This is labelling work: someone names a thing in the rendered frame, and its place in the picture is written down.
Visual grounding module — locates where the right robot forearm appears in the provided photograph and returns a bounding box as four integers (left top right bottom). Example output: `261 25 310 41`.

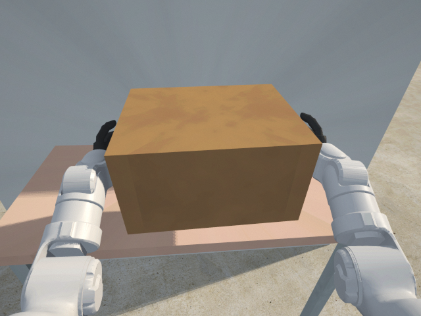
312 143 417 295

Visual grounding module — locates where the right robot hand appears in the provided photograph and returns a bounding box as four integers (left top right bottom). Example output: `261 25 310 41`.
300 113 326 143

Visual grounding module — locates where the left robot forearm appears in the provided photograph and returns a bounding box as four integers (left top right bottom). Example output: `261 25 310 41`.
21 149 113 312

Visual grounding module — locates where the carton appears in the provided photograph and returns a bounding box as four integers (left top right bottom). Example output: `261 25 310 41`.
104 84 322 234

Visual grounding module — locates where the left robot hand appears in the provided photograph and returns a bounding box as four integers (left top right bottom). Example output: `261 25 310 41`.
93 120 116 150

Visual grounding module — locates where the robot left upper arm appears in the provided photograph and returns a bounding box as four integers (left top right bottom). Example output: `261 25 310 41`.
9 256 103 316

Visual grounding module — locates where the robot right upper arm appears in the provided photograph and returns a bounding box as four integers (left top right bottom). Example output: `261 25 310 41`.
334 246 421 316

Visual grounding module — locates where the table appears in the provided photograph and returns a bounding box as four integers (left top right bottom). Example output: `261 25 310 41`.
0 145 347 316

